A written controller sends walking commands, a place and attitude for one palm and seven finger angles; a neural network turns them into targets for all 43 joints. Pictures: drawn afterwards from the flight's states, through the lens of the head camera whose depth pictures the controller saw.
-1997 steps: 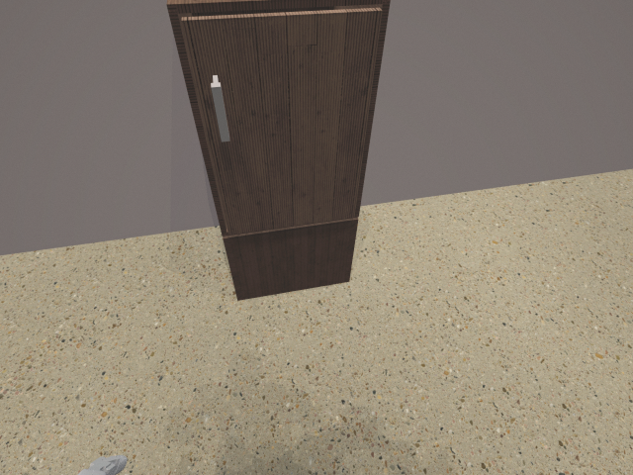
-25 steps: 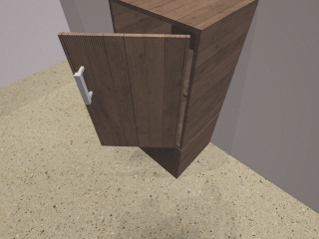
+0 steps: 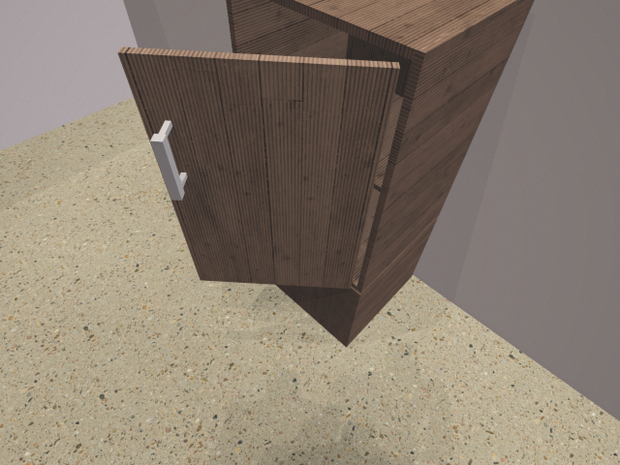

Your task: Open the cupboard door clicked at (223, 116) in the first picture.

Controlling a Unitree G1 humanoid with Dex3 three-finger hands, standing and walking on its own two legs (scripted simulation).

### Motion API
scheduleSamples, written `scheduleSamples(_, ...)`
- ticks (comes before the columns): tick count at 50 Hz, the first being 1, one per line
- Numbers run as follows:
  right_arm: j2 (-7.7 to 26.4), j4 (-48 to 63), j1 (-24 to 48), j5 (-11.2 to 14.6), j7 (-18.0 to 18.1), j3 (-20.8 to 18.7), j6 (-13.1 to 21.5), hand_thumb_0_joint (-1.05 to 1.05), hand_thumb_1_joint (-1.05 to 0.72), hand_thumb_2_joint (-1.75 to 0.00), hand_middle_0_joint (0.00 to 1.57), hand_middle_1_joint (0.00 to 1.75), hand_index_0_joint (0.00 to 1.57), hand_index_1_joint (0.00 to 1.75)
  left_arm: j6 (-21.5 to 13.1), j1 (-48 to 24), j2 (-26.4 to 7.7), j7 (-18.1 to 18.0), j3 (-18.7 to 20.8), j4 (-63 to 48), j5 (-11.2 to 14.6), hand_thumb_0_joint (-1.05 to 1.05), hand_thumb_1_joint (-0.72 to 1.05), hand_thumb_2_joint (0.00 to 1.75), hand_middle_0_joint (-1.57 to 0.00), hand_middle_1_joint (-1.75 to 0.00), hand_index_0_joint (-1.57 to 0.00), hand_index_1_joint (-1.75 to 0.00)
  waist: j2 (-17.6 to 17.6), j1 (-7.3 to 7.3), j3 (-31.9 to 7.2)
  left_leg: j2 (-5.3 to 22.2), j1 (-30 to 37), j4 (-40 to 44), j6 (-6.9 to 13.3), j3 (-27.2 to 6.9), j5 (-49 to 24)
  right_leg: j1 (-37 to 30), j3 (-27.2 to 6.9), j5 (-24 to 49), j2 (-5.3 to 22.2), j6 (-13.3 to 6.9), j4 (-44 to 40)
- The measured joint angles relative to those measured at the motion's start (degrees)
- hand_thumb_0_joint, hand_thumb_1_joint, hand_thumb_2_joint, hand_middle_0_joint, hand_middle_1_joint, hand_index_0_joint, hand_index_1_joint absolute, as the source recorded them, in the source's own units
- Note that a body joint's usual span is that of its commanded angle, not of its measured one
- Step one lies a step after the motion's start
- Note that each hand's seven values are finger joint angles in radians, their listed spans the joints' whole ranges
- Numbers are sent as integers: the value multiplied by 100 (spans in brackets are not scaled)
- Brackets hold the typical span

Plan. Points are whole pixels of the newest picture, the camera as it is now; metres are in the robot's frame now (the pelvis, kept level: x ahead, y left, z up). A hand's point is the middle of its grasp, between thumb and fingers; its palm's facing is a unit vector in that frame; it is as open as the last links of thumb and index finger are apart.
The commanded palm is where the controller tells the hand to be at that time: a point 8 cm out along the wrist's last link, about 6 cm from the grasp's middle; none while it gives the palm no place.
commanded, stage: shuffle to correct the standing spot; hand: left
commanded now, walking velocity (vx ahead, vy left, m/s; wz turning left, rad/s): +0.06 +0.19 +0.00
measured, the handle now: (172, 161) +0.54 +0.29 +0.05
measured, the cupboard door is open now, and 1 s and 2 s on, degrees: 41 41 41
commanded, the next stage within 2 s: come to a stop and stand still in 0.34 s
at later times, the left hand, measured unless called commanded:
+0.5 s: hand out of the picture +0.01 +0.22 -0.15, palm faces +0.11 -0.96 -0.25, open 7.4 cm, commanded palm none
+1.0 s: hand out of the picture +0.06 +0.27 -0.16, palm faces +0.02 -0.98 -0.19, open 7.4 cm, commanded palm none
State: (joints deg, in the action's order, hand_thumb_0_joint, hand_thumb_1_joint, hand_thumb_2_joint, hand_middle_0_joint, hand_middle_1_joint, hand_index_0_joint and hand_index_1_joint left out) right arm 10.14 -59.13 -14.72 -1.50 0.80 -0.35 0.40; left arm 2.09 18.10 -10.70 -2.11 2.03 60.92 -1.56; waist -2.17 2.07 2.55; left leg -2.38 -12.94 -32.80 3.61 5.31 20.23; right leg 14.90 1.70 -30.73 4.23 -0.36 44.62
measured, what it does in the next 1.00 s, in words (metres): steps on the spot: right foot, then left foot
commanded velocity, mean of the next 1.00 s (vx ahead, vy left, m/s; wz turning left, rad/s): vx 0.00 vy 0.00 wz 0.00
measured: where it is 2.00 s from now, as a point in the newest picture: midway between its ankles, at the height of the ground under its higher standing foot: outside the picture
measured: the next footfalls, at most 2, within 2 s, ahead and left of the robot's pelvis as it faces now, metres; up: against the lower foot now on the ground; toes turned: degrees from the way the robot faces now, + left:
right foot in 0.16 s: +0.03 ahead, -0.09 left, +0.00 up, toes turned -7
left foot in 0.60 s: +0.05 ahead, +0.18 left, +0.00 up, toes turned +3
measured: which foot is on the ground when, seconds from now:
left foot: down 0.00-0.18, up 0.20-0.58, down 0.60-1.00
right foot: up 0.00-0.14, down 0.16-0.60, up 0.62-1.00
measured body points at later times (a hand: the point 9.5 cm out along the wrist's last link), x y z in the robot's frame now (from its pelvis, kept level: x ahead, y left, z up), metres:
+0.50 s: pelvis +0.02 +0.04 +0.01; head +0.06 +0.03 +0.46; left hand +0.00 +0.28 -0.13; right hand +0.13 -0.20 -0.14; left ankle +0.05 +0.21 -0.67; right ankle -0.01 -0.08 -0.73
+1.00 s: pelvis +0.01 +0.08 +0.01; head +0.03 +0.09 +0.46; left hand +0.06 +0.32 -0.14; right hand +0.03 -0.16 -0.14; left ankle +0.06 +0.20 -0.73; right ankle -0.03 -0.04 -0.71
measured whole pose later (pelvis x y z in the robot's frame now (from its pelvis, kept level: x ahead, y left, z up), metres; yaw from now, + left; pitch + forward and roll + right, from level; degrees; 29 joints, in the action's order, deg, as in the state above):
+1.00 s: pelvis +0.01 +0.08 +0.01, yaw +0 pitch +1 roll +0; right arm 9.9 -58.5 -14.6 -2.3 1.5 -2.2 -0.9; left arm 3.2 13.0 -10.3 -0.4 2.7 56.6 -1.3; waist -0.7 -1.8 1.3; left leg 2.8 -18.3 -25.5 0.9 5.8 8.3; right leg 16.5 2.2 -24.8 1.0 0.6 39.6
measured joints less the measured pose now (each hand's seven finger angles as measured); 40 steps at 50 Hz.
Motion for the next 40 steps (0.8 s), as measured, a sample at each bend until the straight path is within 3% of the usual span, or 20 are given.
scheduleSamples(4, -18, 109, -37, -24, 20, 12, -21, 0, -91, -90, 20, 30, 20, 30, 19, -262, 7, 3, 18, -133, 20, 1, 91, 90, -20, -30, -20, -30, 167, -84, 109, -47, 101, 256, 37, 10, -125, 473, 247, -135, -71, -86, 646)
scheduleSamples(8, -2, 98, -131, -1, -7, 12, -97, 0, -91, -90, 20, 30, 20, 30, -115, -448, 89, 5, -6, -379, 22, 1, 91, 90, -20, -30, -20, -30, 314, -54, 105, -139, 84, 195, 6, 23, -61, 266, 460, 963, -91, -72, -527)
scheduleSamples(10, 36, 47, -150, 33, -32, -24, -151, 0, -91, -90, 20, 30, 20, 30, -237, -466, 159, -18, -21, -451, -2, 1, 91, 90, -20, -30, -20, -30, 424, -27, 56, -130, -117, -331, -84, -10, 275, 153, 512, 875, -101, -169, -717)
scheduleSamples(13, 77, 12, -75, -2, -49, -96, -285, 0, -91, -90, 20, 30, 20, 30, -347, -417, 248, -45, -57, -511, 2, 1, 91, 90, -20, -30, -20, -30, 460, -53, 6, -117, -750, -1909, -319, -180, 821, 21, 614, 855, 5, -206, -820)
scheduleSamples(15, 99, 41, 46, -10, -92, -132, -337, 0, -91, -90, 20, 30, 20, 30, -370, -342, 274, -69, -64, -521, 2, 1, 91, 90, -20, -30, -20, -30, 387, -30, 7, -16, -1137, -2623, -429, -242, 697, -101, 598, 990, 84, -159, -1058)
scheduleSamples(18, 132, 174, 246, 2, -159, -177, -379, 0, -91, -90, 20, 30, 20, 30, -353, -203, 273, -57, -67, -484, -1, 0, 91, 90, -21, -30, -20, -30, 258, -18, 7, 209, -1565, -2958, -561, -346, 252, -228, 560, 1168, 193, -90, -1373)
scheduleSamples(23, 192, 387, 565, 38, -212, -228, -402, 0, -91, -90, 20, 30, 20, 30, -258, 12, 202, 19, -37, -405, -29, 1, 91, 90, -21, -30, -20, -30, 79, 54, 40, 471, -1705, -2293, -697, -346, -240, -281, 459, 1267, 360, 87, -1534)
scheduleSamples(28, 189, 499, 716, 77, -197, -216, -258, 0, -91, -90, 19, 30, 20, 30, -142, 161, 3, 44, 39, -392, -68, 1, 91, 90, -21, -30, -20, -30, -58, 153, 75, 419, -1077, -716, -638, -123, -481, -198, 404, 1070, 477, 337, -1193)
scheduleSamples(29, 196, 526, 688, 75, -190, -196, -189, 0, -91, -90, 20, 30, 20, 30, -112, 226, -34, 37, 49, -399, -61, 1, 91, 90, -21, -30, -20, -30, -25, 151, 43, 443, -822, -271, -613, -70, -749, -151, 408, 955, 446, 380, -1001)
scheduleSamples(30, 198, 545, 644, 61, -173, -188, -108, 0, -91, -90, 20, 30, 20, 30, -76, 275, -73, 29, 57, -390, -35, 1, 91, 90, -21, -30, -20, -30, 34, 114, -17, 486, -713, -92, -409, -93, -815, -54, 421, 741, 384, 347, -723)
scheduleSamples(33, -86, 453, 583, 7, -98, -77, -57, 0, -91, -90, 20, 30, 20, 30, 72, 144, -329, -42, 119, -271, 11, 1, 91, 90, -21, -30, -20, -30, -302, 66, 2, 355, -732, -375, -229, -41, -408, 317, -68, -10, 184, 156, 417)
scheduleSamples(37, -321, 318, 424, -16, 16, 18, -45, 0, -92, -90, 20, 30, 20, 30, 78, -45, -371, 19, 134, -214, 7, 1, 91, 90, -20, -30, -20, -30, -337, 15, -83, 355, -518, 148, -240, -47, -671, 712, -121, 423, -139, 124, 1280)
scheduleSamples(40, -268, 291, 401, -15, 97, -16, -35, -1, -94, -90, 20, 30, 20, 30, 104, -155, -260, 99, 110, -280, 10, 1, 91, 90, -20, -30, -20, -30, -215, -62, -92, 387, -432, 501, -177, -5, -892, 854, -98, 606, -271, 162, 1405)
